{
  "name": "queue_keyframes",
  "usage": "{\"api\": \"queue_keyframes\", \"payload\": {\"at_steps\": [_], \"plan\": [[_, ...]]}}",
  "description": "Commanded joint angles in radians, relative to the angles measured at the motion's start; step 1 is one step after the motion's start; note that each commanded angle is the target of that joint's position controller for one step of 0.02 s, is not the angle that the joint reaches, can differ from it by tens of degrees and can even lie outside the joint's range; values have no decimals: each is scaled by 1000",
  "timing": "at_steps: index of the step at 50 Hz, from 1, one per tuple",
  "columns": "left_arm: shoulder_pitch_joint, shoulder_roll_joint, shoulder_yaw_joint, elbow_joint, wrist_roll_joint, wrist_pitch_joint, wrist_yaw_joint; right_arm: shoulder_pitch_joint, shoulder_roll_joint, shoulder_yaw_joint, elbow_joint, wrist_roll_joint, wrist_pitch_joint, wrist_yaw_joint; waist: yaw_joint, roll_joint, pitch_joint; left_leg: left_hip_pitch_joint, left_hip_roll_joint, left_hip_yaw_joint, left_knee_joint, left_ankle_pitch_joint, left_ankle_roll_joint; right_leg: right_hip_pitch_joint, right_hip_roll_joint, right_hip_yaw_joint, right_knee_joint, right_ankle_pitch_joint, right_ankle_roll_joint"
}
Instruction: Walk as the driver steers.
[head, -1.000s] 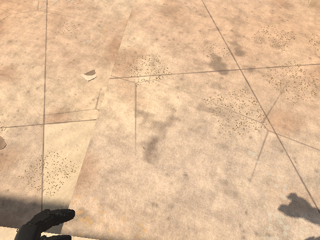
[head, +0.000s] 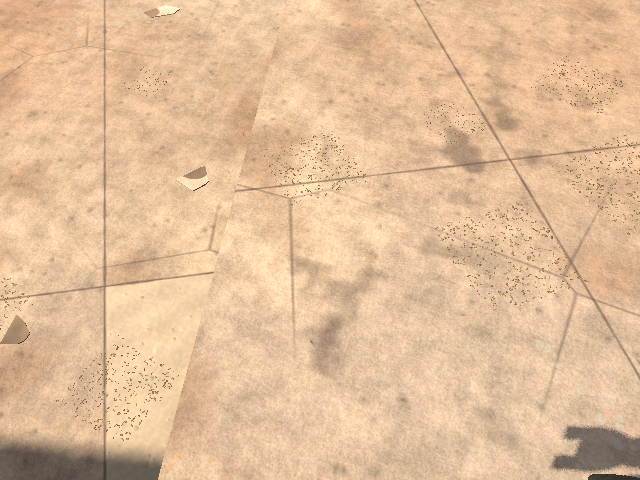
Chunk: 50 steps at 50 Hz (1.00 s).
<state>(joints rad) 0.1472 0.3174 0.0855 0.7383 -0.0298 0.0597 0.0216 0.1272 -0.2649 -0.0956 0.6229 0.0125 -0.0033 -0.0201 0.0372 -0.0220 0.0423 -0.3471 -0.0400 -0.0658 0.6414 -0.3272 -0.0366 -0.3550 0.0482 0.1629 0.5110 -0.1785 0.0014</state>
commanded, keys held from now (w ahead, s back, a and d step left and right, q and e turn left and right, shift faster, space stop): e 0.46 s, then w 0.54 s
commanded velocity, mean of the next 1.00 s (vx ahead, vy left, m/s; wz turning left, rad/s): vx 0.17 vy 0.00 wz -0.39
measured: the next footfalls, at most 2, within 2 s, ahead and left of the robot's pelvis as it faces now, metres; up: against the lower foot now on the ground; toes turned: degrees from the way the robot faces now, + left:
left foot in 0.04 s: +0.06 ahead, +0.13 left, +0.00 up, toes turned -5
right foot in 0.46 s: -0.02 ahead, -0.12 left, +0.00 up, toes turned -19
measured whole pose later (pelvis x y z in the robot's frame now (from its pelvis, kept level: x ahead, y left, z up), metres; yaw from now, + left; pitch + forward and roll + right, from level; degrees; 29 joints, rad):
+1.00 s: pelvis +0.14 -0.04 -0.01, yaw -22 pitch +3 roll +0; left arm 0.39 0.31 0.07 0.75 -0.02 -0.04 -0.01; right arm 0.12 -0.29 -0.06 0.72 0.02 -0.10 0.06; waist 0.06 -0.01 -0.03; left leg -0.44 0.01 0.03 0.60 -0.22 0.02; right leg -0.04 -0.01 0.05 0.48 -0.48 -0.01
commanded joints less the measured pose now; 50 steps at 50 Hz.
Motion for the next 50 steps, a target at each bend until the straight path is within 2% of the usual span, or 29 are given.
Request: {"api": "queue_keyframes", "payload": {"at_steps": [1, 2, 3, 4, 5, 6, 8, 11, 15, 17, 20, 22, 23, 24, 25, 26, 27, 28, 29, 30, 32, 34, 37, 40, 44, 47, 48, 49, 50], "plan": [[-44, 136, 33, -73, -12, -3, 5, 99, -93, -36, -39, -6, -19, 10, -51, -127, -142, 202, 11, 28, -245, 166, 44, 12, -151, 248, -94, -39, -127], [-19, 84, 19, -77, -2, -5, 5, 137, -161, -52, -47, -23, -15, 2, -45, 33, -155, 302, 212, -160, -314, 152, 117, -116, -69, 160, 94, -252, -63], [-4, 76, 24, -99, 0, -20, 5, 104, -239, -65, -60, -52, -6, 4, -12, 285, -112, 242, 420, -414, -377, 252, 259, -274, 72, -21, 319, -440, -2], [-7, 145, 48, -93, 13, -33, 6, 71, -211, -57, -82, -71, -16, 4, -20, 239, -91, 154, 464, -456, -402, 188, 321, -277, 2, 3, 535, -436, 28], [10, 180, 65, -70, 1, -28, 4, -4, -146, -35, -98, -59, -21, -1, 8, 181, -60, 113, 390, -348, -399, 140, 284, -267, -13, 5, 634, -362, 38], [30, 171, 69, -48, 4, -14, 7, -55, -115, -22, -104, -47, -22, -3, 24, 148, -36, 103, 320, -247, -390, 113, 236, -272, -17, -11, 677, -294, 53], [60, 142, 65, -33, 5, 6, 8, -73, -92, -8, -106, -28, -21, -13, 16, 155, -27, 105, 277, -132, -375, 183, 217, -274, -25, -37, 758, -212, 87], [-7, 100, 46, -82, -6, 5, -2, 5, -106, -11, -84, -35, -10, -27, -37, 160, -42, 202, 274, -65, -365, 230, 244, -308, -51, -83, 649, -169, 118], [-49, 68, 23, -126, 4, 4, -22, 40, -156, -31, -64, -29, 4, -30, -76, 177, -91, 289, 328, -35, -335, 302, 269, -241, -99, -125, 446, -226, 120], [-43, 64, 17, -138, 8, 3, -30, 32, -186, -41, -57, -24, 10, -22, -76, 186, -98, 256, 340, -1, -321, 362, 270, -155, -100, -170, 353, -268, 102], [-11, 80, 24, -145, 6, 9, -42, 33, -196, -46, -43, -4, 11, -7, -66, 204, -117, 262, 361, 30, -271, 457, 258, -67, -78, -220, 214, -231, 67], [58, 73, 30, -129, 6, 11, -48, 15, -191, -44, -31, 21, 11, -4, -18, 189, -127, 223, 344, 84, -179, 448, 199, 67, -47, -258, 0, -74, 15], [103, 100, 43, -117, 10, 11, -40, 65, -162, -37, -6, 22, 8, -1, -8, 131, -137, 144, 310, 140, -86, 359, 129, 195, -36, -221, -111, 52, -22], [151, 196, 67, -122, 8, 5, -25, 81, -102, -17, -14, -16, 5, 6, -21, -104, -153, -114, 208, 235, 169, 12, 30, 396, -224, 71, -160, 280, -103], [187, 284, 82, -125, 24, -15, -26, -4, -81, -3, -86, -39, -2, -1, 11, -294, -163, -400, 62, 178, 389, -359, -19, 432, -444, 397, -172, 194, -328], [212, 209, 61, -128, 38, -43, -34, -70, -133, -15, -86, -18, -12, 0, 76, -165, -182, -443, 85, 37, 498, -329, -3, 407, -435, 411, -241, -67, -363], [190, 161, 40, -109, 33, -63, -33, -77, -155, -23, -80, 4, -17, 7, 47, -140, -126, -468, 112, 18, 499, -225, 24, 376, -386, 344, -272, -300, -305], [150, 128, 28, -106, 21, -72, -27, -58, -159, -28, -54, 1, -20, 9, 23, -107, -80, -472, 126, 21, 469, -129, 34, 344, -339, 292, -290, -410, -251], [119, 103, 13, -104, 15, -76, -20, -44, -165, -30, -39, -9, -23, 10, 9, -134, -48, -471, 133, 19, 425, -43, 29, 325, -313, 256, -314, -401, -227], [112, 97, 6, -104, 20, -78, -15, -25, -158, -29, -27, -11, -30, 15, -4, -152, -34, -435, 131, 25, 408, 30, 24, 295, -285, 219, -336, -373, -214], [127, 103, 5, -100, 34, -91, -10, -22, -145, -24, -8, -5, -47, 24, -6, -125, -25, -426, 121, 36, 349, 145, 17, 300, -266, 170, -361, -274, -206], [150, 114, 6, -88, 33, -104, -6, -42, -123, -15, -1, -10, -60, 29, 1, -91, -21, -417, 117, 33, 238, 227, 9, 321, -257, 123, -364, -164, -199], [171, 136, 12, -68, 29, -116, -5, -69, -95, 2, 6, -9, -72, 35, 15, -104, -17, -331, 105, 43, 104, 310, -7, 283, -243, 57, -368, -62, -199], [191, 147, 16, -58, 34, -129, -11, -71, -113, 0, 20, -1, -85, 49, 16, -90, -16, -265, 111, 35, 116, 372, -7, 244, -271, 44, -349, -15, -219], [225, 133, 16, -44, 21, -123, -21, -115, -111, 12, 5, 4, -100, 68, 32, -70, 35, -292, 112, 48, 49, 262, 37, 275, -292, 46, -289, 26, -227], [213, 148, 22, -51, 11, -115, -25, -46, -137, 5, 19, 10, -108, 82, -12, -101, 14, -137, 82, 83, -11, 179, 80, 249, -302, 56, -211, 132, -207], [211, 157, 24, -51, 11, -113, -27, -20, -159, -6, 33, 25, -110, 83, -20, -94, 6, -104, 77, 73, -62, 229, 85, 273, -270, 33, -140, 197, -189], [190, 150, 22, -57, 7, -108, -28, 86, -173, -18, 66, 18, -115, 80, -82, -70, -50, 38, 38, 115, -122, 251, 100, 257, -231, -2, 6, 314, -170], [235, 111, 9, -68, 4, -109, -27, 206, -239, -43, 94, 3, -124, 77, -119, 32, -162, 298, 113, 24, -118, 269, 159, 112, -153, -58, 260, 324, -120]]}}
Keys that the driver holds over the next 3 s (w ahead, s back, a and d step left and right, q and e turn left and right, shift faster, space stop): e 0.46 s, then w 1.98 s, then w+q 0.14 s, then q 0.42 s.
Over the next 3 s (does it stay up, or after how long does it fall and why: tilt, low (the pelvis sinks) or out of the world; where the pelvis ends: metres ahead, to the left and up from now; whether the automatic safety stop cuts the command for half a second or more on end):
stays up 1.12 -0.42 -0.09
